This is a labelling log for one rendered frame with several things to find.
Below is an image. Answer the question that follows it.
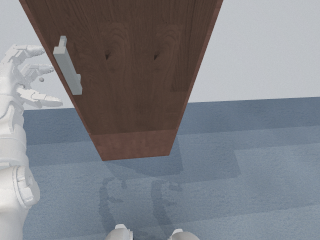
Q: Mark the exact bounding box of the cupboard door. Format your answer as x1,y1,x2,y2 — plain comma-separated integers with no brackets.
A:
25,0,218,136

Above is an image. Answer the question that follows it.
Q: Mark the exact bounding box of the robot left upper arm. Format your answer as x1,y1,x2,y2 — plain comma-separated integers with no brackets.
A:
0,165,40,240

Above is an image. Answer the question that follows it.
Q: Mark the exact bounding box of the robot left forearm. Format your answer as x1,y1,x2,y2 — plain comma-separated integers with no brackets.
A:
0,94,29,170

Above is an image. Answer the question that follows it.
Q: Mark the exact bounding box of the handle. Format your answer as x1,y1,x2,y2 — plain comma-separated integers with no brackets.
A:
53,35,83,95

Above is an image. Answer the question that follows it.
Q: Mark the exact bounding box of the robot left thigh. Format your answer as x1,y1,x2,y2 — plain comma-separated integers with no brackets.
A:
105,228,133,240

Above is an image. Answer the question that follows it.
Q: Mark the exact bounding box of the robot left hand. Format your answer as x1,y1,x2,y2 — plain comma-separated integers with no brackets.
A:
0,44,63,109

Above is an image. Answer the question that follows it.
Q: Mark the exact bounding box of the right robot shin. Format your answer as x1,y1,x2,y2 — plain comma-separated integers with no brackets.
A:
171,229,183,236

